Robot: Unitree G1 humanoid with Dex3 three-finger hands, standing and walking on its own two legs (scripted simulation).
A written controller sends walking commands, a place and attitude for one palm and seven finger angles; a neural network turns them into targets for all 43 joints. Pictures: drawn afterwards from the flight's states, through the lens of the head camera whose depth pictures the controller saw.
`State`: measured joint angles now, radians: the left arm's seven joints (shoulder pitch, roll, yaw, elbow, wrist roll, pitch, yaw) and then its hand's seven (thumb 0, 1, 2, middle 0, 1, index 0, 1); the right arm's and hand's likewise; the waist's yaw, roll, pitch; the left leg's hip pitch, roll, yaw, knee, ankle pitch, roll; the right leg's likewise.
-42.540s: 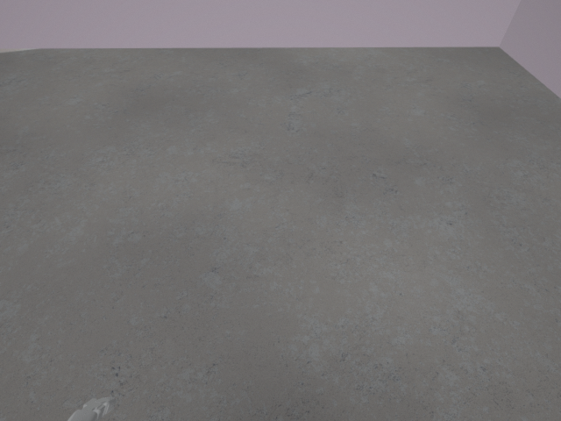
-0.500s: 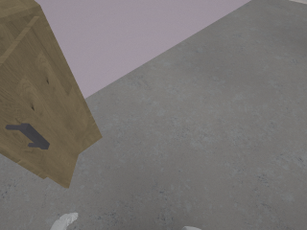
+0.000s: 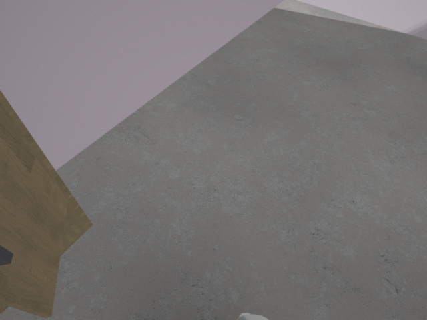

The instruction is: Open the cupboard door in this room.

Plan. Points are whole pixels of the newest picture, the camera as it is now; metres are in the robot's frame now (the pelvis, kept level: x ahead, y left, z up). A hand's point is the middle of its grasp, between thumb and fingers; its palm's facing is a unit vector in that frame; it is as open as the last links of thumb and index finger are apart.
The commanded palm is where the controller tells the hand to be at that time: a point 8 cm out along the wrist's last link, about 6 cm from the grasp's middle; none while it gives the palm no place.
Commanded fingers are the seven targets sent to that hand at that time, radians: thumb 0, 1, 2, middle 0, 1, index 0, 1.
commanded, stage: walk to a spot facing it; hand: left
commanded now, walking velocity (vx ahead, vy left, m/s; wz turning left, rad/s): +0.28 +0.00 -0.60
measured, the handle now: out of the picture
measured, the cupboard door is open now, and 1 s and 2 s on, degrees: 45 45 45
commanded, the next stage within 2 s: turn to face it in 1.58 s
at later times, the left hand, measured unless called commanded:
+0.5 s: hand (203, 240) +0.32 +0.04 -0.16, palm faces -0.34 -0.91 -0.22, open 7.4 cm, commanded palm none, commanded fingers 0.00 0.90 0.90 -0.20 -0.30 -0.20 -0.30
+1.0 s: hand (210, 246) +0.32 +0.02 -0.18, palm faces -0.31 -0.94 -0.13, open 7.4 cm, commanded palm none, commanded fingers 0.00 0.90 0.90 -0.20 -0.30 -0.20 -0.30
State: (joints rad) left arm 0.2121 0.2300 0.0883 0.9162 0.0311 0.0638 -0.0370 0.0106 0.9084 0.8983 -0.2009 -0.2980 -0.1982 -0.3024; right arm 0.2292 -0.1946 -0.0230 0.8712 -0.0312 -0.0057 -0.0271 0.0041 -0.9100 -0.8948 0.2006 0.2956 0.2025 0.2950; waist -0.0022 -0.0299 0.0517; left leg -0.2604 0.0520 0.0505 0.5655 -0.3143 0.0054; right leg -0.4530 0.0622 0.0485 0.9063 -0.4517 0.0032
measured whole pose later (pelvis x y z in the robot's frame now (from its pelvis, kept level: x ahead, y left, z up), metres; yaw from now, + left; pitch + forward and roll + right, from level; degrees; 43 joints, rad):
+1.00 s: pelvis +0.36 -0.16 -0.02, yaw -25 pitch +0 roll +0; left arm 0.50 0.12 0.03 1.14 0.01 -0.07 0.01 0.01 0.91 0.90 -0.20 -0.30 -0.20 -0.30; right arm 0.06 -0.16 -0.03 0.94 -0.03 -0.05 0.01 0.01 -0.91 -0.90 0.20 0.30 0.20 0.29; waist 0.05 -0.03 0.06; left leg -0.42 0.03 0.11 0.60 -0.17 0.05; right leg 0.03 0.07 0.01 0.57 -0.49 -0.06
